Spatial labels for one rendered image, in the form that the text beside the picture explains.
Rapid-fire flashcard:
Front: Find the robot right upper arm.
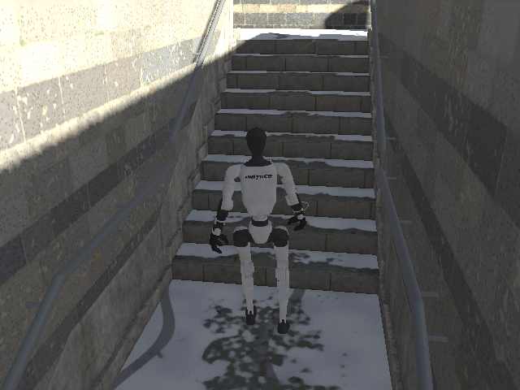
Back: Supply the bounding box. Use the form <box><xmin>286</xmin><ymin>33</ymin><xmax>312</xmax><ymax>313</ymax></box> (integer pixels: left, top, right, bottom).
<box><xmin>275</xmin><ymin>162</ymin><xmax>299</xmax><ymax>206</ymax></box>

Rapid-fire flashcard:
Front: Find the robot left upper arm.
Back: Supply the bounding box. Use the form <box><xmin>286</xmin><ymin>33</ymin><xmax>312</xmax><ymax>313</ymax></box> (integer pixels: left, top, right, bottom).
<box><xmin>221</xmin><ymin>164</ymin><xmax>241</xmax><ymax>210</ymax></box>

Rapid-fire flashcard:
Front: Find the robot right hand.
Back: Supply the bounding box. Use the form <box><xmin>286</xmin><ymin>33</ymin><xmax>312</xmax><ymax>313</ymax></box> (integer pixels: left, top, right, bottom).
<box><xmin>288</xmin><ymin>216</ymin><xmax>306</xmax><ymax>231</ymax></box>

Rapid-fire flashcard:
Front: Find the robot left hand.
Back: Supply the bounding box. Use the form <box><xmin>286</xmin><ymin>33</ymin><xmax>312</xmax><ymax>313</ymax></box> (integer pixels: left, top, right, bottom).
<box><xmin>210</xmin><ymin>233</ymin><xmax>228</xmax><ymax>254</ymax></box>

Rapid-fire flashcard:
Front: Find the humanoid robot torso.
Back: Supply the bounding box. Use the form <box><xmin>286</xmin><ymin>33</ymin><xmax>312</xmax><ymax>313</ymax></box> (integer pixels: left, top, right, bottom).
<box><xmin>239</xmin><ymin>158</ymin><xmax>277</xmax><ymax>244</ymax></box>

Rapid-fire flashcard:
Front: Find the right robot forearm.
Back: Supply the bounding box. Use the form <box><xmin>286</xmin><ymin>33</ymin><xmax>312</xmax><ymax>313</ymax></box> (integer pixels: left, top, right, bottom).
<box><xmin>291</xmin><ymin>193</ymin><xmax>305</xmax><ymax>219</ymax></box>

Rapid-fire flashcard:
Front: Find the left robot forearm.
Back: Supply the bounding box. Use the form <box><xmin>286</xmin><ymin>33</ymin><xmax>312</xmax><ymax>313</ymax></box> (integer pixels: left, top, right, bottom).
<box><xmin>212</xmin><ymin>198</ymin><xmax>228</xmax><ymax>236</ymax></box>

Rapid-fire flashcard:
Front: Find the robot left shin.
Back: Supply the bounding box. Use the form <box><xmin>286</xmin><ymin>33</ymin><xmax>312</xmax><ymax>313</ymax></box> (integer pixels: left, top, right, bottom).
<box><xmin>240</xmin><ymin>262</ymin><xmax>254</xmax><ymax>314</ymax></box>

